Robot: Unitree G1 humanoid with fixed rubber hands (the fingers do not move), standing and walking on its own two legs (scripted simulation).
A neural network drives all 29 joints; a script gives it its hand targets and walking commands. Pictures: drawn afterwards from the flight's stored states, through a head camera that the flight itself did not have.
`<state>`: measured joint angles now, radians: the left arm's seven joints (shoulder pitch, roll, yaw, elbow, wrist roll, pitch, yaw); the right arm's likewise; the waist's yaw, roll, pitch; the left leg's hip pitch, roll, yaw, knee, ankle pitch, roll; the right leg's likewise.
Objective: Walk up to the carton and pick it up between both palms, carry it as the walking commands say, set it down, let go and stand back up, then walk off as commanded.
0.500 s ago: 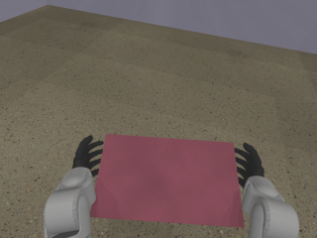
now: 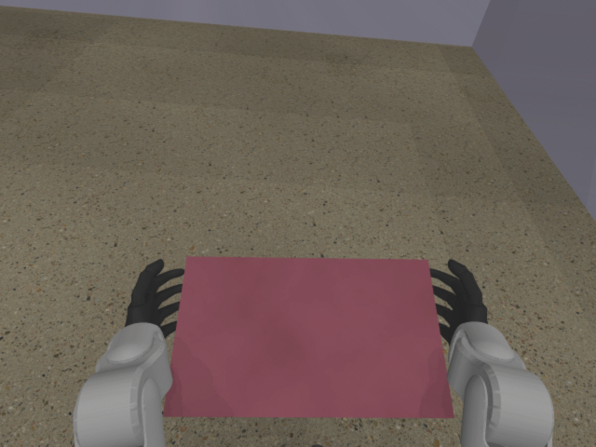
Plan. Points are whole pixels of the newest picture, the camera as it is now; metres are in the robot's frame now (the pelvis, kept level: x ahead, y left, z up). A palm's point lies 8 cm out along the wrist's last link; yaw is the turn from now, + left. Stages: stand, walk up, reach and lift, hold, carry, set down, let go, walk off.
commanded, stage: carry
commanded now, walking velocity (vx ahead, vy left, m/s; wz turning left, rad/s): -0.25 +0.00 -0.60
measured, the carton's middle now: (304, 343) +0.26 +0.01 +0.02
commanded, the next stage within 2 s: none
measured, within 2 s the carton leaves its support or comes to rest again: neither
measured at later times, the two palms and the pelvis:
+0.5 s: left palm out of the picture +0.12 +0.04 +0.08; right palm out of the picture -0.02 -0.29 +0.07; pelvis -0.17 -0.03 +0.00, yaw -20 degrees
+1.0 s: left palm out of the picture -0.03 +0.07 +0.10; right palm out of the picture -0.22 -0.23 +0.13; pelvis -0.33 +0.04 +0.01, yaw -35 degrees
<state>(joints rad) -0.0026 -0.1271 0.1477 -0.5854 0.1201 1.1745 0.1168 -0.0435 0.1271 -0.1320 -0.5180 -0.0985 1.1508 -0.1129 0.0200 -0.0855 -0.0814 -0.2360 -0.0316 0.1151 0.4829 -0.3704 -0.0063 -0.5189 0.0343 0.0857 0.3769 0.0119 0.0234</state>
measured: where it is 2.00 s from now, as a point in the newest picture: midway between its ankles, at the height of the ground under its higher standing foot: outside the picture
